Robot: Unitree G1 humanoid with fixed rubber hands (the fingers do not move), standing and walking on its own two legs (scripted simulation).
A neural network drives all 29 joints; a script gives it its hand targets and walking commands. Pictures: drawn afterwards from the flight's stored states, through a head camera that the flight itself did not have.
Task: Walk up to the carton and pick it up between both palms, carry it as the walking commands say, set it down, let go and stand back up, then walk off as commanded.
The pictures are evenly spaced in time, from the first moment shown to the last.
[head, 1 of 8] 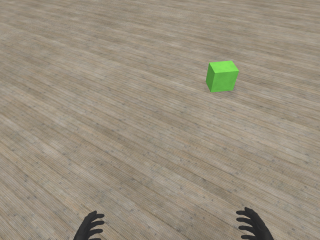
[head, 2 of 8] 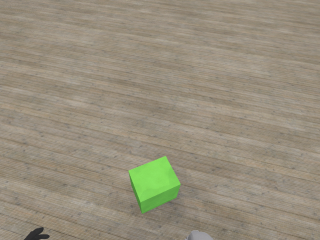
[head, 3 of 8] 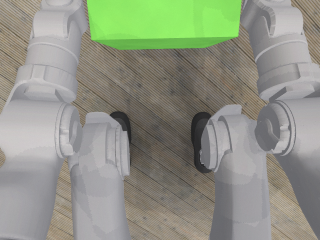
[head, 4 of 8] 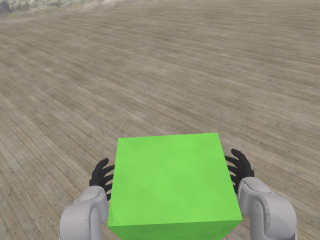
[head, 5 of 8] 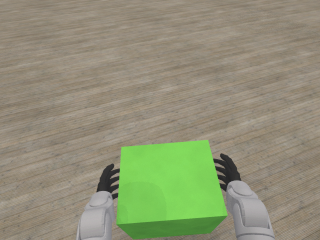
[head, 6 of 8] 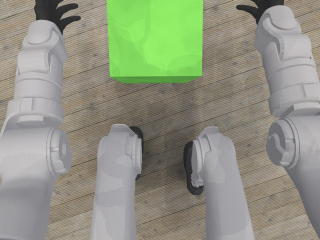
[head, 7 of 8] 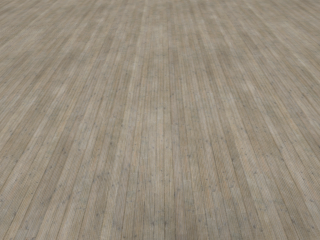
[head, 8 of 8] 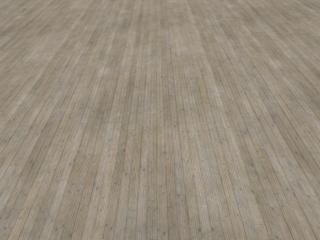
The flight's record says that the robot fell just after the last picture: no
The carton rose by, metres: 0.70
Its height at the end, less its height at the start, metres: +0.00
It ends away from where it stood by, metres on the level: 1.03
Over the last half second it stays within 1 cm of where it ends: yes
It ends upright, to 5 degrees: no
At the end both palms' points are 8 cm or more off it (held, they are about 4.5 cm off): yes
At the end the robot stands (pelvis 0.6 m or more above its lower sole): yes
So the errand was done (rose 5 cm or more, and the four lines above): no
